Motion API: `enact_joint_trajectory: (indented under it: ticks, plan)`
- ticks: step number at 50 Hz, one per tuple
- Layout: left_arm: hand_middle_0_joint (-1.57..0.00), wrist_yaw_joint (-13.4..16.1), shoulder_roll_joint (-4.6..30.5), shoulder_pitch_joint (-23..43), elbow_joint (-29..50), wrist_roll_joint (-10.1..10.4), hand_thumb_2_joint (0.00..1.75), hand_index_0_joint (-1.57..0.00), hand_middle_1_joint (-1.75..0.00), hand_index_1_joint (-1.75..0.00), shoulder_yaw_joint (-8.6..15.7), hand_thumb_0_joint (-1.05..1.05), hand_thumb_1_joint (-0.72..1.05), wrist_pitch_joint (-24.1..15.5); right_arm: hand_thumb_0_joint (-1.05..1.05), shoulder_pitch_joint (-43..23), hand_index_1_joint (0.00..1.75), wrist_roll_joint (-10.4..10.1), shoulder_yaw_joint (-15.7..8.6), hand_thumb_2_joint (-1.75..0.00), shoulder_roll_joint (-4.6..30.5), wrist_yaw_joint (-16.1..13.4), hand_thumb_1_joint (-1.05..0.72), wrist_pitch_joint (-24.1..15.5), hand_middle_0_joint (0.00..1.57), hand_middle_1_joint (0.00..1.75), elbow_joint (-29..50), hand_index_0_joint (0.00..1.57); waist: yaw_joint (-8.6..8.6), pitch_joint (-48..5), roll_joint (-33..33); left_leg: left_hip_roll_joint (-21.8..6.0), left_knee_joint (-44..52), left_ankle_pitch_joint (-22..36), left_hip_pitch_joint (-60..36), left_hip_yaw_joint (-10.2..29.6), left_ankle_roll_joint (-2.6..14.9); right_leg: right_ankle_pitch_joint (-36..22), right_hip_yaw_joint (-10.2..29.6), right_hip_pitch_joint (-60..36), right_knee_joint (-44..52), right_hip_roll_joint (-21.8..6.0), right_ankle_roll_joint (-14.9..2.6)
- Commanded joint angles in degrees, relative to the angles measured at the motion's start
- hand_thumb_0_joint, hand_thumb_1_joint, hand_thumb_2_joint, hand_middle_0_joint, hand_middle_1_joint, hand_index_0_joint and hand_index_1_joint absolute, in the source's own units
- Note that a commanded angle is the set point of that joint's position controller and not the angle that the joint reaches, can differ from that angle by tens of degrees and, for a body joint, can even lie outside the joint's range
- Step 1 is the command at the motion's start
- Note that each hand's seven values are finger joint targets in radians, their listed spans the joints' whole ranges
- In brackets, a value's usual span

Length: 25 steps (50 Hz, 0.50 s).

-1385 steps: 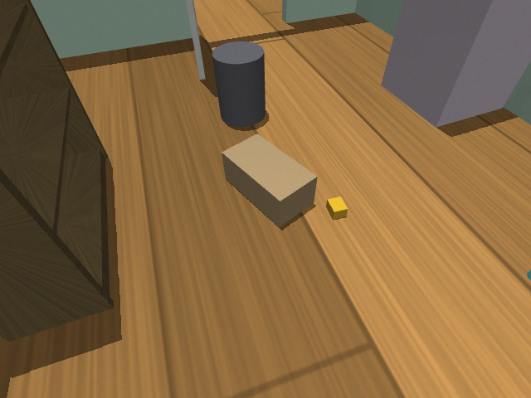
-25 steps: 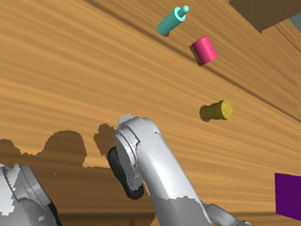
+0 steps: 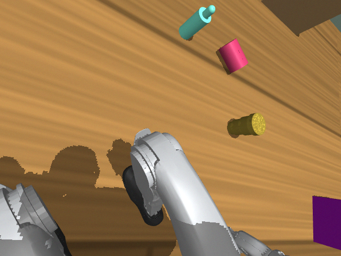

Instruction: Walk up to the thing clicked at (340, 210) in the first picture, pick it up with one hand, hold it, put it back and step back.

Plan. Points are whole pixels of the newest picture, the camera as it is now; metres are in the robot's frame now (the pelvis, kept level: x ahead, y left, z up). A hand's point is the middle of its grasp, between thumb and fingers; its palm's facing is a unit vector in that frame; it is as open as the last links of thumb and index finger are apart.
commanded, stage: settle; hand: left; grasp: from above
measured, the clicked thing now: out of the picture +0.41 +0.38 -0.30
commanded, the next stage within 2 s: lift in 0.72 s
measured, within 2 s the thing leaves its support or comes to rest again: leaves its support in 0.24 s
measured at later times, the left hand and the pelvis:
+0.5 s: hand out of the picture +0.40 +0.39 -0.20, palm faces -0.12 -0.40 -0.91, open 11.1 cm; pelvis +0.01 +0.00 +0.01, yaw +2 degrees
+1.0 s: hand out of the picture +0.40 +0.37 -0.15, palm faces -0.08 -0.42 -0.90, open 11.1 cm; pelvis +0.01 -0.02 +0.02, yaw +6 degrees
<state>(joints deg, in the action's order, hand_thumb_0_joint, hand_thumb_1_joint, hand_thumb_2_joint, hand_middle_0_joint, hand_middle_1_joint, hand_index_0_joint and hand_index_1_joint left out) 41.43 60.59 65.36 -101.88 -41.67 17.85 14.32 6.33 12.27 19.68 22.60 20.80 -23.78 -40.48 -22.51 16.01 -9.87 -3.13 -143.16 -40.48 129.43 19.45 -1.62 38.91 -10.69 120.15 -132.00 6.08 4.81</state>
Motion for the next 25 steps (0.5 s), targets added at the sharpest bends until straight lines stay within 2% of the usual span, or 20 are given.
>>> enact_joint_trajectory:
  ticks: [1, 3, 5, 7, 8, 9, 10, 12, 13, 15, 16, 17, 18, 21, 25]
  plan:
    - [-0.94, 1.1, 11.0, 10.7, 4.5, 0.3, 0.78, -0.94, -0.73, -0.73, -1.2, 0.00, 0.52, 0.5, 0.00, 12.4, 0.30, -0.4, -5.4, -0.90, 19.4, -0.3, -0.91, -0.1, 0.20, 0.30, -2.3, 0.20, -3.70, -35.7, 31.9, -3.2, 15.4, 11.7, -27.5, -6.8, 0.51, -16.3, -7.2, -19.0, 11.5, 0.7, -4.59]
    - [-0.92, 1.2, 10.7, 11.0, 5.5, 1.0, 0.77, -0.92, -0.73, -0.73, -0.7, 0.00, 0.50, 0.7, 0.00, 11.8, 0.30, -0.6, -5.7, -0.90, 19.6, -0.4, -0.91, 0.0, 0.20, 0.30, -2.2, 0.20, -2.95, -36.3, 32.4, -3.4, 15.4, 11.8, -28.2, -6.7, 0.32, -16.4, -7.2, -18.6, 11.1, 0.5, -4.64]
    - [-0.93, 1.4, 11.1, 11.8, 6.4, 0.3, 0.77, -0.93, -0.72, -0.73, -0.7, 0.00, 0.51, 0.8, 0.00, 12.7, 0.30, -0.7, -5.9, -0.90, 19.6, -0.3, -0.91, 0.4, 0.20, 0.30, -2.1, 0.20, -2.89, -37.7, 33.3, -3.4, 15.8, 12.5, -28.7, -6.7, 0.29, -17.0, -7.4, -19.4, 11.2, 0.5, -4.72]
    - [-0.94, 1.1, 12.2, 12.4, 8.7, -0.3, 0.76, -0.94, -0.72, -0.72, -0.6, 0.00, 0.53, 1.3, 0.00, 12.6, 0.30, -0.9, -5.9, -0.90, 18.6, -0.4, -0.91, 0.6, 0.20, 0.30, -2.5, 0.20, -1.82, -38.2, 34.3, -3.2, 15.7, 12.2, -28.5, -7.6, 0.31, -16.4, -6.7, -19.1, 11.4, 0.3, -4.77]
    - [-0.93, 0.9, 11.9, 12.1, 9.2, -0.3, 0.75, -0.94, -0.71, -0.71, -0.5, 0.00, 0.53, 1.6, 0.00, 13.1, 0.30, -0.9, -6.0, -0.90, 18.5, -0.4, -0.90, 0.7, 0.20, 0.30, -2.1, 0.20, -2.07, -39.5, 34.2, -3.2, 15.5, 13.5, -29.1, -7.7, 0.37, -17.5, -6.5, -20.0, 11.5, 0.6, -4.76]
    - [-0.94, 1.2, 12.4, 12.7, 10.6, -0.2, 0.75, -0.94, -0.71, -0.71, 0.3, 0.00, 0.53, 1.8, 0.00, 13.1, 0.30, -1.1, -6.3, -0.90, 18.7, -0.3, -0.90, 0.8, 0.20, 0.30, -2.8, 0.20, -1.20, -40.4, 35.6, -3.3, 15.9, 13.8, -29.5, -7.7, 0.11, -17.6, -6.6, -19.7, 11.1, 0.4, -4.95]
    - [-0.93, 1.3, 12.6, 13.5, 11.7, -1.1, 0.74, -0.94, -0.71, -0.70, 0.0, 0.00, 0.52, 2.1, 0.00, 13.5, 0.30, -1.0, -6.5, -0.90, 18.3, -0.4, -0.90, 1.0, 0.20, 0.30, -2.7, 0.20, -1.43, -41.5, 36.1, -3.3, 15.9, 14.0, -30.0, -7.9, 0.20, -17.9, -6.4, -20.0, 11.4, 0.4, -4.96]
    - [-0.95, 1.4, 12.9, 13.7, 13.7, -1.6, 0.75, -0.95, -0.70, -0.70, 0.5, 0.00, 0.54, 2.8, 0.00, 13.5, 0.30, -1.3, -7.2, -0.90, 18.0, -0.4, -0.90, 1.2, 0.20, 0.30, -3.4, 0.20, -0.42, -41.8, 37.8, -3.3, 16.6, 13.1, -30.3, -8.2, 0.01, -16.9, -6.1, -18.6, 11.2, 0.1, -5.14]
    - [-0.95, 1.0, 11.7, 12.8, 14.3, -1.8, 0.71, -0.96, -0.68, -0.67, 0.3, 0.00, 0.55, 3.3, 0.00, 13.9, 0.30, -1.2, -7.5, -0.90, 17.4, -0.2, -0.90, 1.4, 0.20, 0.30, -2.8, 0.20, -0.64, -43.2, 37.9, -3.2, 16.4, 14.1, -31.1, -8.3, 0.01, -17.8, -6.0, -18.8, 11.2, 0.3, -5.22]
    - [-0.96, 0.7, 11.7, 12.8, 16.5, -1.6, 0.73, -0.96, -0.68, -0.68, 1.0, 0.00, 0.56, 3.8, 0.00, 14.0, 0.30, -1.6, -9.0, -0.90, 17.5, -0.4, -0.90, 1.6, 0.20, 0.30, -3.6, 0.20, 0.54, -45.2, 39.5, -3.1, 17.0, 13.3, -31.6, -9.0, -0.04, -17.2, -5.4, -18.9, 11.8, 0.3, -5.44]
    - [-0.95, 0.1, 9.4, 12.9, 16.6, -1.3, 0.72, -0.96, -0.69, -0.68, 0.1, 0.00, 0.56, 4.1, 0.00, 14.4, 0.30, -1.6, -9.6, -0.90, 17.2, -0.3, -0.90, 1.8, 0.20, 0.30, -3.8, 0.20, 0.34, -45.7, 39.8, -2.9, 17.5, 13.6, -31.4, -9.1, -0.16, -17.2, -5.4, -18.0, 11.5, 0.2, -5.62]
    - [-0.95, -0.2, 8.5, 11.6, 17.1, -1.3, 0.73, -0.96, -0.70, -0.69, 0.2, 0.00, 0.56, 4.8, 0.00, 15.0, 0.30, -1.9, -10.0, -0.90, 16.9, -0.3, -0.90, 2.0, 0.20, 0.30, -4.0, 0.20, 1.25, -46.9, 40.1, -2.8, 17.6, 13.9, -31.6, -9.4, -0.17, -17.2, -5.3, -17.8, 11.8, 0.3, -5.70]
    - [-0.95, -1.1, 6.4, 11.6, 17.9, -1.0, 0.73, -0.96, -0.70, -0.69, -1.0, 0.00, 0.56, 5.4, 0.00, 14.4, 0.30, -2.1, -10.3, -0.90, 16.1, -0.2, -0.90, 2.1, 0.20, 0.30, -4.2, 0.20, 1.31, -46.4, 39.7, -2.7, 17.7, 13.3, -31.1, -9.4, -0.05, -16.5, -5.1, -16.2, 11.6, 0.1, -5.78]
    - [-0.93, -2.8, 2.4, 9.4, 18.4, -0.1, 0.70, -0.95, -0.70, -0.69, -1.8, 0.00, 0.56, 6.5, 0.00, 16.1, 0.30, -2.8, -12.1, -0.89, 16.0, -0.5, -0.89, 2.8, 0.20, 0.30, -4.8, 0.20, 2.34, -48.5, 37.7, -2.4, 18.0, 15.2, -30.6, -9.8, 0.08, -18.3, -4.6, -16.2, 11.8, 0.5, -5.85]
    - [-0.96, -4.8, -2.4, 8.9, 16.9, -0.4, 0.74, -0.97, -0.74, -0.73, -4.6, 0.00, 0.59, 7.2, 0.00, 16.7, 0.30, -3.9, -13.1, -0.90, 14.5, -0.8, -0.90, 3.2, 0.20, 0.30, -6.4, 0.20, 2.96, -46.7, 34.2, -1.8, 18.2, 12.8, -26.8, -9.6, 0.72, -15.9, -3.9, -12.7, 11.6, 0.3, -5.94]
